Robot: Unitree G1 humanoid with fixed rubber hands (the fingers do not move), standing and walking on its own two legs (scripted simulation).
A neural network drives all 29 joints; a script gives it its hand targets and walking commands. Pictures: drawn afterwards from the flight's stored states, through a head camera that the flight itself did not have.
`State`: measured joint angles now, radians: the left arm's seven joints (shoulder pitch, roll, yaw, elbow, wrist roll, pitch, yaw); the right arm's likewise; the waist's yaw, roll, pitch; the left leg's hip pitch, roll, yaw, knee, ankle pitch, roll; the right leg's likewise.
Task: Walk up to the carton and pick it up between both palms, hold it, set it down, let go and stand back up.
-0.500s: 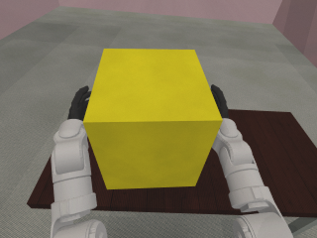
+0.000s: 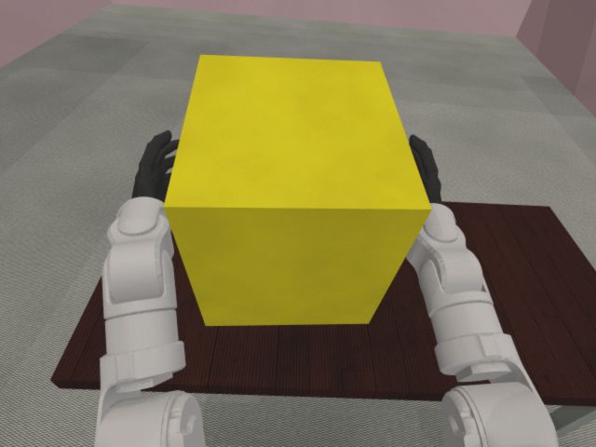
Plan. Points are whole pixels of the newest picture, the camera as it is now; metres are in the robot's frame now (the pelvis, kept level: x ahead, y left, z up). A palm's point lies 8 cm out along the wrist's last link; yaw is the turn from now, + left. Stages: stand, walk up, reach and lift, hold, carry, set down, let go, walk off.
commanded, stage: hold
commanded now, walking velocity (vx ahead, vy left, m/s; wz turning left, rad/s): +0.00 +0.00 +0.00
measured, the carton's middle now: (290, 198) +0.41 +0.00 +0.14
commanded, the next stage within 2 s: none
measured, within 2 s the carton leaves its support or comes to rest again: neither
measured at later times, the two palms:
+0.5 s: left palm (142, 206) +0.34 +0.18 +0.19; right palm (424, 215) +0.34 -0.16 +0.18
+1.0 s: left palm (146, 209) +0.35 +0.18 +0.18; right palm (418, 205) +0.36 -0.16 +0.17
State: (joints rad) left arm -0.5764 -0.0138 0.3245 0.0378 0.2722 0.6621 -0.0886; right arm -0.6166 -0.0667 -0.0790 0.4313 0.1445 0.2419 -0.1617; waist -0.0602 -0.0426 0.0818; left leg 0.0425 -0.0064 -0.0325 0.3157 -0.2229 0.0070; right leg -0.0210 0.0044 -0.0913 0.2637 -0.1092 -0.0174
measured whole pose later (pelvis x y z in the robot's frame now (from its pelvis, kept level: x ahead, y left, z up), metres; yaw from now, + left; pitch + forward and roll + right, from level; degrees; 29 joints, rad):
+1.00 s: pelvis -0.01 -0.01 +0.00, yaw +1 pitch -9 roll +0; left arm -0.55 0.00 0.36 0.03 0.29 0.67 -0.13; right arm -0.61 -0.04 -0.05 0.43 0.14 0.27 -0.19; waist -0.07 -0.04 0.09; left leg 0.05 0.00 -0.05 0.32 -0.22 0.00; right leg -0.01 0.00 -0.11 0.28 -0.12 -0.03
